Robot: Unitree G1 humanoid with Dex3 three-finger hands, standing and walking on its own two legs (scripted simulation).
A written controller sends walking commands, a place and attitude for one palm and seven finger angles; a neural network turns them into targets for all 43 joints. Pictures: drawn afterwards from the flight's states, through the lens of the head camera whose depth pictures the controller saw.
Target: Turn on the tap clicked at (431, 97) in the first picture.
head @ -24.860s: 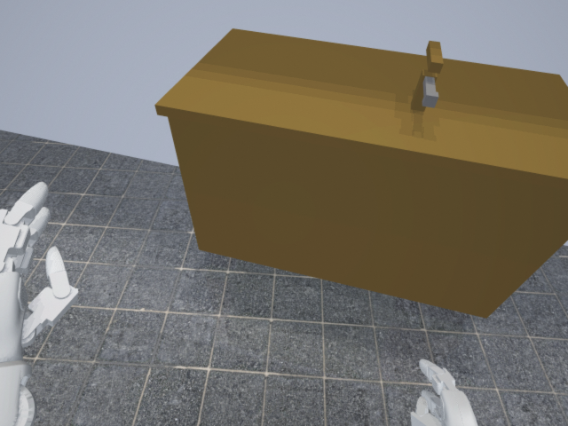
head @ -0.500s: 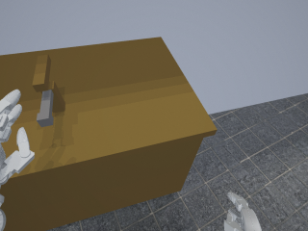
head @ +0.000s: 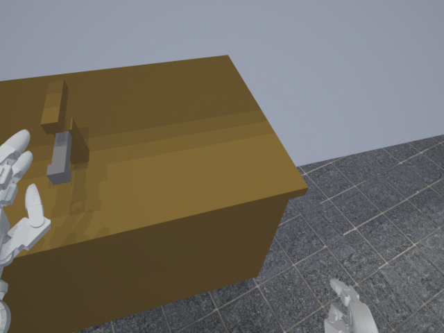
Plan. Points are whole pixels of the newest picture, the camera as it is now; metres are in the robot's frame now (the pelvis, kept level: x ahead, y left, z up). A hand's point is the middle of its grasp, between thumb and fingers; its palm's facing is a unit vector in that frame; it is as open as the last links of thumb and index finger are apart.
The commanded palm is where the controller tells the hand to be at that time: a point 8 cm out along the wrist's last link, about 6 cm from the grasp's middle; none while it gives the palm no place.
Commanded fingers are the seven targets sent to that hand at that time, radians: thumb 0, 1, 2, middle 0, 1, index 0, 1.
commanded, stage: shuffle to correct the standing spot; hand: left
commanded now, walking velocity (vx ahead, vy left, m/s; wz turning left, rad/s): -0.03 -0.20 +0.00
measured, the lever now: (59, 173) +0.35 +0.31 +0.09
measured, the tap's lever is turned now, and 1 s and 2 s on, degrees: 0 0 0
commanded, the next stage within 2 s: come to a stop and stand still in 0.14 s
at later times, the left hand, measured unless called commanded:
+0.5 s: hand (44, 211) +0.23 +0.25 +0.17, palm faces +0.29 -0.85 -0.44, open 7.5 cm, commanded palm +0.16 +0.29 +0.19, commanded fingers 0.00 0.90 0.90 -0.20 -0.30 -0.20 -0.30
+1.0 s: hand out of the picture +0.20 +0.32 +0.18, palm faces +0.35 -0.87 -0.36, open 7.5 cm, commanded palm +0.14 +0.36 +0.19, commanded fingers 0.00 0.90 0.90 -0.20 -0.30 -0.20 -0.30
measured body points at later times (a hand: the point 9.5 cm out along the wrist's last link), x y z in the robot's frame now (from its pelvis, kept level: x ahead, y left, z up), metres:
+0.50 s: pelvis -0.02 +0.02 -0.01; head +0.02 +0.01 +0.44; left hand +0.21 +0.29 +0.20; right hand +0.15 -0.24 -0.07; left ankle +0.03 +0.14 -0.73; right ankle +0.00 -0.04 -0.73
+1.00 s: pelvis -0.03 +0.09 +0.01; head -0.03 +0.11 +0.46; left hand +0.18 +0.37 +0.20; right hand +0.13 -0.13 -0.06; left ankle +0.00 +0.15 -0.73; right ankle +0.00 -0.04 -0.73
